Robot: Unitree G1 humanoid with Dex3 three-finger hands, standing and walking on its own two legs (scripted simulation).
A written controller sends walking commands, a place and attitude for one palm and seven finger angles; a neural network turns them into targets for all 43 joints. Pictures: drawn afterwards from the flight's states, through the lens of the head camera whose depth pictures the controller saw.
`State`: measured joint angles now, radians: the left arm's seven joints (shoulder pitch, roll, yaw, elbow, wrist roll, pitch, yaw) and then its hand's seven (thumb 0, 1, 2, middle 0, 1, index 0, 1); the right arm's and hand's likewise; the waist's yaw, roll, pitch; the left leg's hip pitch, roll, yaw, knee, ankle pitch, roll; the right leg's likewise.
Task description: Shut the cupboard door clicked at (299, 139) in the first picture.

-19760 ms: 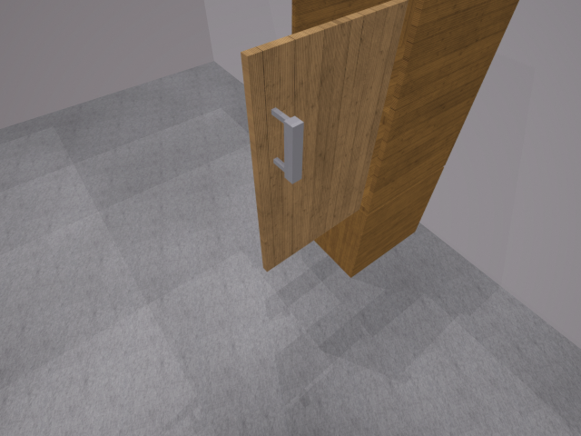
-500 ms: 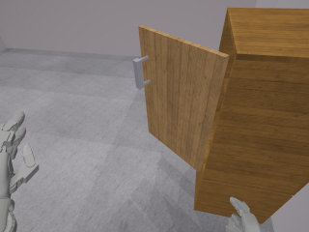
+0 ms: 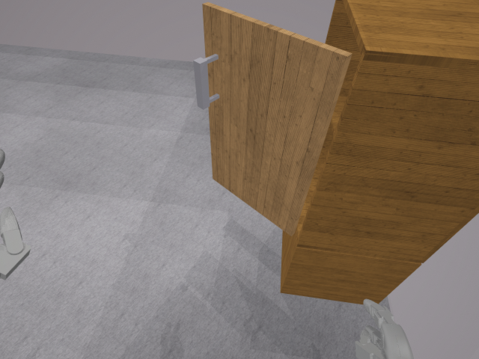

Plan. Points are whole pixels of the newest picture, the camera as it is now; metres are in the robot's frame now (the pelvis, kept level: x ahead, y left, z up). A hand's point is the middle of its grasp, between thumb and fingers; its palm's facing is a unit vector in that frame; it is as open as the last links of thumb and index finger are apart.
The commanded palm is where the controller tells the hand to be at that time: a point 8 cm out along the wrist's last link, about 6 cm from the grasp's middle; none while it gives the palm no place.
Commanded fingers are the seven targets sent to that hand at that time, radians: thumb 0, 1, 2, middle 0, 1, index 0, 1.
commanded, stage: step back with the hand held close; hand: left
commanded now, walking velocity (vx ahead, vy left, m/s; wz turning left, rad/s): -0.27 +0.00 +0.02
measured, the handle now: (208, 81) +0.73 +0.12 +0.09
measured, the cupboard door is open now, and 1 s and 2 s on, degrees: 55 55 55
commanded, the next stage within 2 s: stop stepping back and stand still in 1.00 s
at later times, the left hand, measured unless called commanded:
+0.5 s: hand out of the picture +0.15 +0.27 +0.17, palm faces +0.51 -0.72 -0.47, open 7.4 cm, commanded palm +0.08 +0.30 +0.19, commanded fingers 0.00 0.90 0.90 -0.20 -0.30 -0.20 -0.30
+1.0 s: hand out of the picture +0.07 +0.27 +0.18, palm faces +0.52 -0.77 -0.37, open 7.4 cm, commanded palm +0.02 +0.29 +0.19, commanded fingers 0.00 0.90 0.90 -0.20 -0.30 -0.20 -0.30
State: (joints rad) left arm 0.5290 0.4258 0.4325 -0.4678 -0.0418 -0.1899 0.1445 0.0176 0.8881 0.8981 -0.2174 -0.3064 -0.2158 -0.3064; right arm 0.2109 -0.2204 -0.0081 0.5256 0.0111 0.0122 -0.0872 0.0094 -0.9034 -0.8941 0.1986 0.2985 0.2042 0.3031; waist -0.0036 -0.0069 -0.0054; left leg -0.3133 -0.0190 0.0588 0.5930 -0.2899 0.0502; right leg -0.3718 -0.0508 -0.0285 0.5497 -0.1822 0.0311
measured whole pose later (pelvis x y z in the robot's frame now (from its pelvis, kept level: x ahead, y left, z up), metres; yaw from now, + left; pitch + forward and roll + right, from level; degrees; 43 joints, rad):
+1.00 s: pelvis -0.12 -0.01 +0.00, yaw +0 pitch +3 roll -3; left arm 0.48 0.39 0.46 -0.51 -0.05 -0.30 0.15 0.02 0.89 0.90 -0.21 -0.31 -0.21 -0.31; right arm 0.16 -0.14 0.01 0.64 -0.03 -0.14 -0.05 0.01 -0.90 -0.89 0.20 0.30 0.21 0.30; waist 0.06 -0.01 -0.03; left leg -0.52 0.10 0.10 0.52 -0.05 0.04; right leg -0.16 0.03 0.01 0.45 -0.34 0.00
